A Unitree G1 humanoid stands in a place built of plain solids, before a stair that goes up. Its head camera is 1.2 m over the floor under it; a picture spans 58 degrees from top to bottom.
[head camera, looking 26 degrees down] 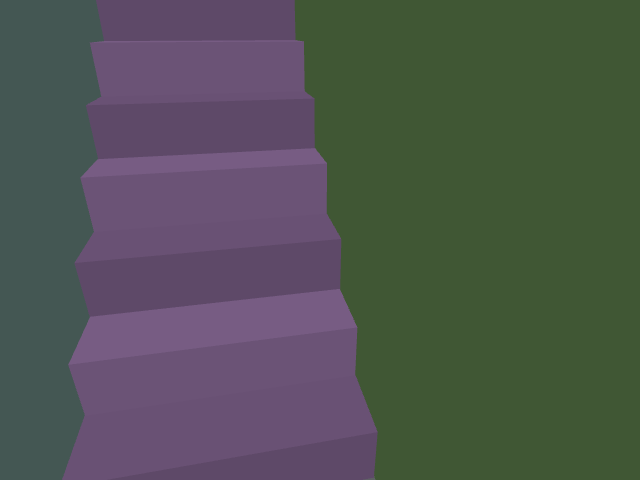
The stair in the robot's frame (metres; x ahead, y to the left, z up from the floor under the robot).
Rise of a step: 0.19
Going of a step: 0.22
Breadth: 0.81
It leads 12 degrees to the left of straight ahead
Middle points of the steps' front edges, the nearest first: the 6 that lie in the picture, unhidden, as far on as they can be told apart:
0.77 0.24 0.19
0.98 0.28 0.39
1.20 0.33 0.58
1.42 0.37 0.77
1.64 0.42 0.96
1.86 0.46 1.16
